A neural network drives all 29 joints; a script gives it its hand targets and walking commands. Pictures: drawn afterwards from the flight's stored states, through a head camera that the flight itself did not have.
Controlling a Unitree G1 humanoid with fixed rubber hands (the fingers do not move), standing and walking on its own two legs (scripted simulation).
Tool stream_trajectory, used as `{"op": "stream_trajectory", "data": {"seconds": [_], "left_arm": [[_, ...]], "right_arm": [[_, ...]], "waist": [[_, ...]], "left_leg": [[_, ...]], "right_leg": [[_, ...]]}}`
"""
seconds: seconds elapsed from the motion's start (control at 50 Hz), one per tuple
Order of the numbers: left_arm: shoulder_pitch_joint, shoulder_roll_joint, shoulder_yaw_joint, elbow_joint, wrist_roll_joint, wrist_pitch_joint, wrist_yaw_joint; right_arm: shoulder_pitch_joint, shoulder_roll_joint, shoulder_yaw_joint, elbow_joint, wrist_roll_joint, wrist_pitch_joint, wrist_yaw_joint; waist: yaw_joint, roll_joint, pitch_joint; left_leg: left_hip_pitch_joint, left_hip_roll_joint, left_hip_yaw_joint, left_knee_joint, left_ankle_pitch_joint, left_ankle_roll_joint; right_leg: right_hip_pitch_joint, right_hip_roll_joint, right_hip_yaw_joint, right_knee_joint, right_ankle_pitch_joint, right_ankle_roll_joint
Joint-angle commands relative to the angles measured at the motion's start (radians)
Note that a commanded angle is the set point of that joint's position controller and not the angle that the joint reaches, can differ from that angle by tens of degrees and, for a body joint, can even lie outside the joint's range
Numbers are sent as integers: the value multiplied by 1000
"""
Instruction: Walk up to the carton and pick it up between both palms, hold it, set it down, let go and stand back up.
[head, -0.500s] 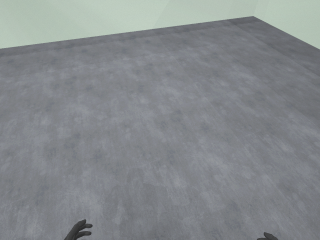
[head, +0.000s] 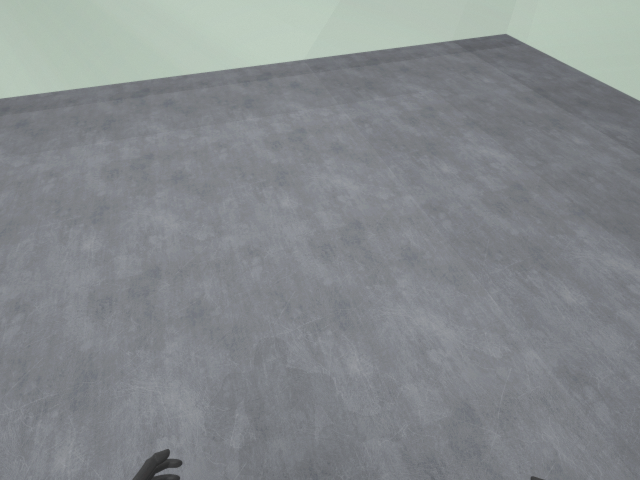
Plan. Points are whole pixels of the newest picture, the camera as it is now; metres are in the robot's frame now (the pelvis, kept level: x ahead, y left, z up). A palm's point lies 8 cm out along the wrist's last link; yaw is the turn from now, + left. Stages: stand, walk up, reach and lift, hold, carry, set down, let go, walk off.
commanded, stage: stand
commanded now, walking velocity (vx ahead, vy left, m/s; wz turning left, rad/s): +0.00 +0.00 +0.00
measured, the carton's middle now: out of the picture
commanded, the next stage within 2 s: none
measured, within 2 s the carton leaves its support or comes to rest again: neither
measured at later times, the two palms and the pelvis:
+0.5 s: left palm out of the picture +0.11 +0.25 -0.10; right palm out of the picture +0.09 -0.28 -0.10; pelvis +0.00 +0.00 +0.00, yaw +0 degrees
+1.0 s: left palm out of the picture +0.11 +0.25 -0.10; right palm out of the picture +0.08 -0.29 -0.10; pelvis +0.00 -0.01 +0.00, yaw +0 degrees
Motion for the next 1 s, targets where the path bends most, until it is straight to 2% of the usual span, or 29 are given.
{"op": "stream_trajectory", "data": {"seconds": [0.0, 0.2, 0.28, 0.46, 0.54, 0.7, 0.76, 0.8, 0.98], "left_arm": [[-75, 253, 68, 22, -21, -37, 4], [-74, 251, 66, 39, -23, -37, 5], [-82, 260, 67, 45, -21, -37, 5], [-86, 252, 65, 51, -22, -36, 3], [-83, 253, 63, 58, -22, -37, 3], [-79, 258, 65, 63, -23, -34, 4], [-82, 254, 64, 64, -23, -35, 3], [-87, 251, 65, 63, -23, -34, 4], [-91, 256, 66, 67, -23, -33, 3]], "right_arm": [[-99, -225, -64, -27, 19, -27, -4], [-100, -223, -63, -11, 19, -26, -5], [-97, -219, -62, -7, 20, -23, -5], [-106, -223, -63, 2, 19, -24, -5], [-107, -223, -63, 6, 22, -22, -4], [-111, -226, -63, 10, 20, -20, -4], [-113, -223, -63, 10, 21, -21, -4], [-109, -225, -61, 12, 20, -21, -3], [-109, -225, -63, 20, 20, -17, -3]], "waist": [[5, -16, 34], [3, -9, 42], [-2, -32, 48], [0, -7, 54], [3, -30, 54], [4, -14, 53], [4, -27, 72], [2, -10, 66], [1, -27, 81]], "left_leg": [[-9, 106, -149, -258, 66, 71], [-5, 105, -150, -263, 55, 72], [1, 99, -141, -263, 56, 67], [0, 101, -146, -269, 49, 68], [1, 99, -141, -266, 53, 68], [5, 100, -144, -278, 41, 67], [-1, 101, -144, -272, 45, 69], [-4, 103, -149, -277, 40, 68], [-4, 98, -142, -275, 30, 66]], "right_leg": [[35, -89, 111, -224, 76, -65], [27, -93, 121, -237, 69, -66], [22, -96, 126, -249, 59, -65], [20, -94, 127, -256, 56, -64], [21, -97, 130, -262, 56, -65], [26, -96, 129, -260, 54, -63], [13, -98, 134, -271, 44, -64], [22, -100, 133, -266, 53, -66], [11, -99, 135, -279, 30, -62]]}}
